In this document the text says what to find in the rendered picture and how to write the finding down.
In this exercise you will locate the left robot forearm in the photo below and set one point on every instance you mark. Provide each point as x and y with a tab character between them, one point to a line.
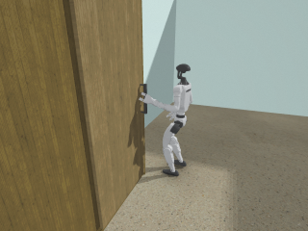
167	107

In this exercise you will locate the left robot upper arm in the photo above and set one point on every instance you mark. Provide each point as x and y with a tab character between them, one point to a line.
177	90

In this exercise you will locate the wardrobe door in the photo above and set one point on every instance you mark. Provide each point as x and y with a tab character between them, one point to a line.
107	35
46	177

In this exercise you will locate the robot right hand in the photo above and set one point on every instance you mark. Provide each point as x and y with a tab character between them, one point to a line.
172	115

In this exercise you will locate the right robot upper arm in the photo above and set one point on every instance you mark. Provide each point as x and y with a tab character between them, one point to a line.
191	95

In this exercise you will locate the handle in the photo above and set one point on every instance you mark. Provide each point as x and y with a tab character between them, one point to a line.
144	104

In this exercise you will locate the robot left hand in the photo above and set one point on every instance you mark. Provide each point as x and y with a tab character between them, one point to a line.
148	99

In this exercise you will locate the humanoid robot torso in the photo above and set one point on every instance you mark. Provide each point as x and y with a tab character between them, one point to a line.
184	104

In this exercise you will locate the robot left foot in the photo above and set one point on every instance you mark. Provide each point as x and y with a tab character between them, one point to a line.
169	172

